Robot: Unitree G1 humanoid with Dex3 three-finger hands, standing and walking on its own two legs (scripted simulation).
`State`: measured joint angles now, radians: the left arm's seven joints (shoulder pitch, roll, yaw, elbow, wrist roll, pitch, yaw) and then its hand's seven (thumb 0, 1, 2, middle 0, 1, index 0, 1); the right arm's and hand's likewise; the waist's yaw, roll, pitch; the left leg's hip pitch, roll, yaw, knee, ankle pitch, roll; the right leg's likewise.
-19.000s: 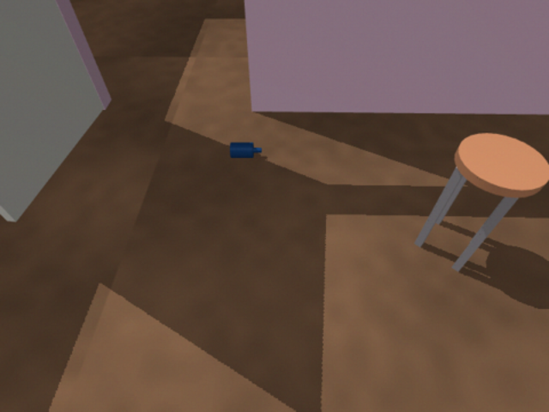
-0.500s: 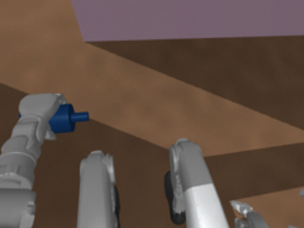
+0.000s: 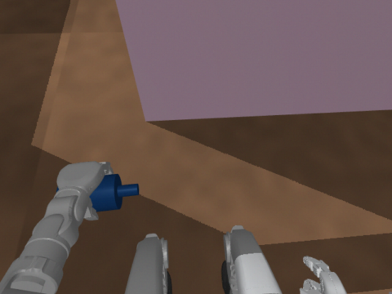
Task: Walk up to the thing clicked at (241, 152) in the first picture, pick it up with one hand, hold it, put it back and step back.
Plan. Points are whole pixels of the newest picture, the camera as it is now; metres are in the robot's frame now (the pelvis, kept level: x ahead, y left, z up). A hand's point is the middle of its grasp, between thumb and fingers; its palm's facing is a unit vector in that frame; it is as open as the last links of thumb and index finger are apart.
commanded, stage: lift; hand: left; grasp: from above
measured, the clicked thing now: (101, 193) +0.36 +0.21 -0.11
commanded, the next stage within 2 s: hold in 0.70 s
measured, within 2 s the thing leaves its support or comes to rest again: neither
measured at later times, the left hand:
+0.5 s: hand (80, 177) +0.35 +0.21 +0.02, palm faces -0.47 -0.07 -0.88, open 10.9 cm
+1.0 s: hand (65, 153) +0.37 +0.22 +0.08, palm faces -0.48 -0.06 -0.88, open 10.9 cm
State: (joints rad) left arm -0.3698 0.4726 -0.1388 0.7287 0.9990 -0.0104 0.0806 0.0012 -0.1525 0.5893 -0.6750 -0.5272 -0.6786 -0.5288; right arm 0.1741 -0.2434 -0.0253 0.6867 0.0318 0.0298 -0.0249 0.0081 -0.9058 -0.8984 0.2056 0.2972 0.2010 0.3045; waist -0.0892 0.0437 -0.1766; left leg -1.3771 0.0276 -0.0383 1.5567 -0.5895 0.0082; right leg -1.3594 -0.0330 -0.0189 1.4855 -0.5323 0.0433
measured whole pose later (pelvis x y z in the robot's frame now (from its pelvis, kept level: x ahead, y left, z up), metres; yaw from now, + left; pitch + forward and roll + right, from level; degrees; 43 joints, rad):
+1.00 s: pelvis +0.06 +0.00 +0.16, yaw +0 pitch +7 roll -1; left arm -0.30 0.38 -0.21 0.82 1.01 -0.02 0.10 0.00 -0.13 0.53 -0.71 -0.43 -0.71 -0.44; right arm 0.24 -0.25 -0.05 0.73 0.04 0.03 -0.04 0.01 -0.90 -0.89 0.20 0.30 0.20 0.30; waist -0.04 0.02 -0.05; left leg -0.49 0.03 0.03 0.73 -0.36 0.00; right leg -0.50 -0.03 0.01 0.69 -0.31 0.04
